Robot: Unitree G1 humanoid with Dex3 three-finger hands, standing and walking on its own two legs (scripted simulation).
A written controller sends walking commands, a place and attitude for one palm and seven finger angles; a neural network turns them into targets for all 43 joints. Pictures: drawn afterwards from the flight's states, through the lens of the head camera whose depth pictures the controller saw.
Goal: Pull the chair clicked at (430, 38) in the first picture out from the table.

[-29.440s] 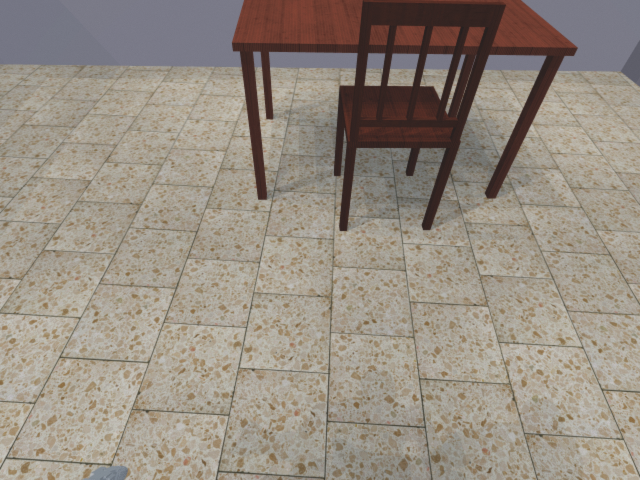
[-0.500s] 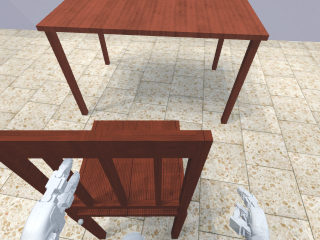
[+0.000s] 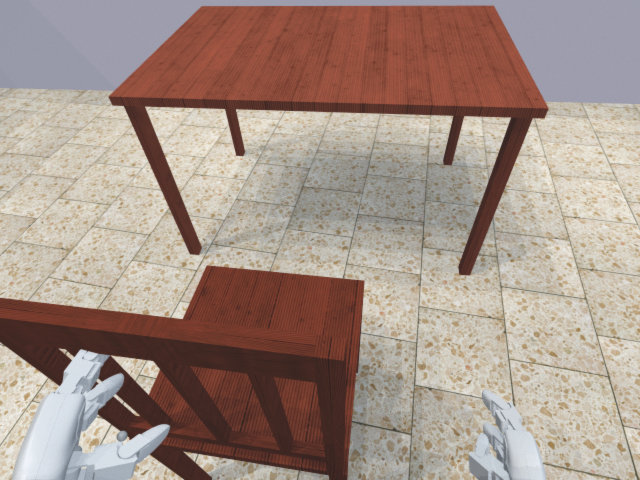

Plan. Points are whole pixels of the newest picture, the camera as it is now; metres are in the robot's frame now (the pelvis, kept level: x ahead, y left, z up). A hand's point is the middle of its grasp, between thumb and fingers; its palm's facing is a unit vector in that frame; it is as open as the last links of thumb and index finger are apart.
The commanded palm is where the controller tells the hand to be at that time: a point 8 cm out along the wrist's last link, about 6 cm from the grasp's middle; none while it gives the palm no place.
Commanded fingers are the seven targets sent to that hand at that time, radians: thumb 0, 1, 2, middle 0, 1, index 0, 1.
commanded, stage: draw the hand back to the body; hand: left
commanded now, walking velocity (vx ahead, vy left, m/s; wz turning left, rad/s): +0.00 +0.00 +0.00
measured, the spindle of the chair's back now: (201, 402) +0.22 +0.20 -0.06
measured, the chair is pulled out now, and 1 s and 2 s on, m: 0.62 0.62 0.62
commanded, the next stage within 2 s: step back with the hand held close in 0.58 s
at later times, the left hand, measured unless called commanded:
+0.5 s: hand (104, 427) +0.15 +0.25 +0.06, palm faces +0.21 -0.81 -0.55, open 6.6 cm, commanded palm +0.14 +0.29 +0.19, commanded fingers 0.00 0.90 0.90 -0.20 -0.30 -0.20 -0.30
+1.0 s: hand (87, 446) +0.13 +0.25 +0.07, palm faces +0.07 -0.83 -0.56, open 6.6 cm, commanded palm +0.09 +0.30 +0.19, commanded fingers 0.00 0.90 0.90 -0.20 -0.30 -0.20 -0.30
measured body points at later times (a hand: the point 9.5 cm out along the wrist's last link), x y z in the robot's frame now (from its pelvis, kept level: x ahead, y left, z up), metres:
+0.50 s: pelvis +0.01 -0.01 +0.01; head +0.03 -0.04 +0.45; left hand +0.14 +0.29 +0.10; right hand +0.21 -0.21 -0.09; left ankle -0.02 +0.15 -0.72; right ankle -0.03 -0.13 -0.72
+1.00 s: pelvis -0.05 +0.00 +0.01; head +0.03 +0.00 +0.45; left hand +0.12 +0.29 +0.10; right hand +0.15 -0.24 -0.08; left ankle -0.02 +0.15 -0.72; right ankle -0.03 -0.13 -0.72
